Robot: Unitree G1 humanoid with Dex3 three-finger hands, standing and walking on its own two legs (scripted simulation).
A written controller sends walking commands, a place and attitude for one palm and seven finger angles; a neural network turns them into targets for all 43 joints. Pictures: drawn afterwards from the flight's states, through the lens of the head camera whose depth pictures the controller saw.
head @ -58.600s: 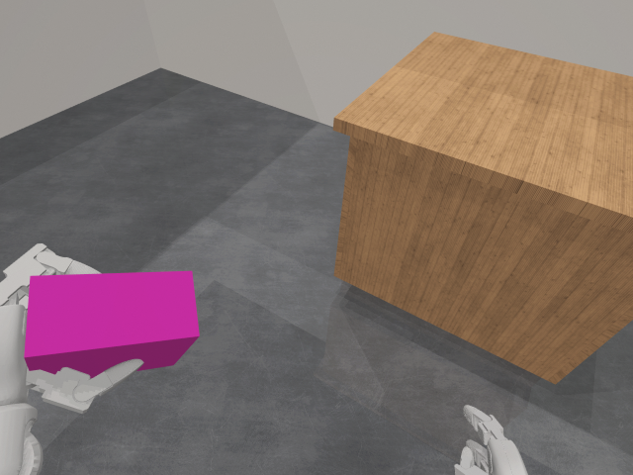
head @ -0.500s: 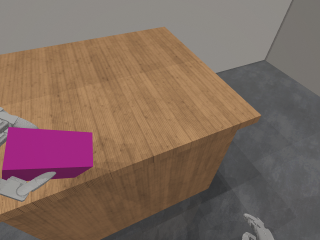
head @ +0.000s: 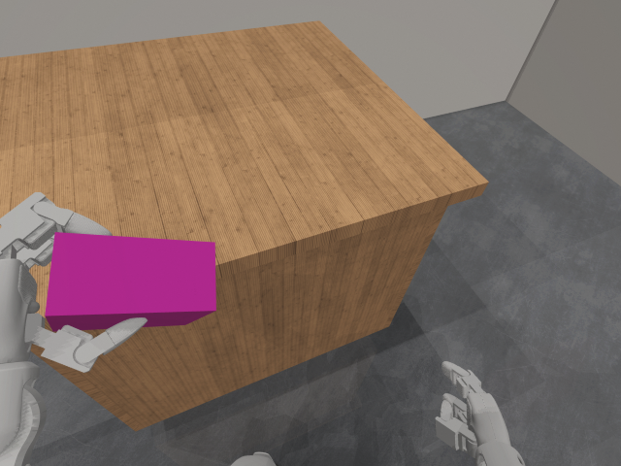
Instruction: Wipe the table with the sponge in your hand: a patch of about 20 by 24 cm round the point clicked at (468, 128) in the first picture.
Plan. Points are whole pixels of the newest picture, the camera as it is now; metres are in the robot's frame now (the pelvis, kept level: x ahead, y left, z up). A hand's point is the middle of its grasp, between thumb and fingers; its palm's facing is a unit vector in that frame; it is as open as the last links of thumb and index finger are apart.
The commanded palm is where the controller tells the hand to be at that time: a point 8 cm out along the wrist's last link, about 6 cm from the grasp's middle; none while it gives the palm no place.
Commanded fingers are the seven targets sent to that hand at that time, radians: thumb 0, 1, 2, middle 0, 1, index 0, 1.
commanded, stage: step back with the hand held close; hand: left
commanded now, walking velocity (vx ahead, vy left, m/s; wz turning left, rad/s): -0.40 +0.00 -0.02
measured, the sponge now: (156, 287) +0.26 +0.18 +0.14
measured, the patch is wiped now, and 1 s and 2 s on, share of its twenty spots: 1.00 1.00 1.00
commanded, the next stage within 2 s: stop stepping back and stand still in 0.28 s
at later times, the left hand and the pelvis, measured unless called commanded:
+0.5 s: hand out of the picture +0.06 +0.23 +0.20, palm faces +0.41 -0.87 -0.29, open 10.4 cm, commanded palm +0.00 +0.28 +0.22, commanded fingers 0.00 0.10 1.30 -1.20 -1.60 -1.20 -1.60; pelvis -0.16 +0.00 -0.01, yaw -1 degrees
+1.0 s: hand out of the picture -0.08 +0.20 +0.20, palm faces +0.34 -0.88 -0.33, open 10.4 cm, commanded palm -0.12 +0.26 +0.22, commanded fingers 0.00 0.10 1.30 -1.20 -1.60 -1.20 -1.60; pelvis -0.28 -0.02 +0.00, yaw +0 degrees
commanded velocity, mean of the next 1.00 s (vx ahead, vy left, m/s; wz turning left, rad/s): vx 0.05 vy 0.02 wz -0.03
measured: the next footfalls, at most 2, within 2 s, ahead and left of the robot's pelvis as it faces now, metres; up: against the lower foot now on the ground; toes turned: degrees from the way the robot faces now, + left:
left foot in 0.22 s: -0.01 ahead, +0.14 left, +0.00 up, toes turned +3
right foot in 0.48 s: -0.10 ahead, -0.12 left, +0.00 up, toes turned +0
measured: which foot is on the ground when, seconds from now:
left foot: down 0.00-0.04, up 0.06-0.20, down 0.22-0.50, up 0.52-0.66, down 0.68-0.88, up 0.90-1.00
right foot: down 0.00-0.22, up 0.24-0.46, down 0.48-0.68, up 0.70-0.86, down 0.88-1.00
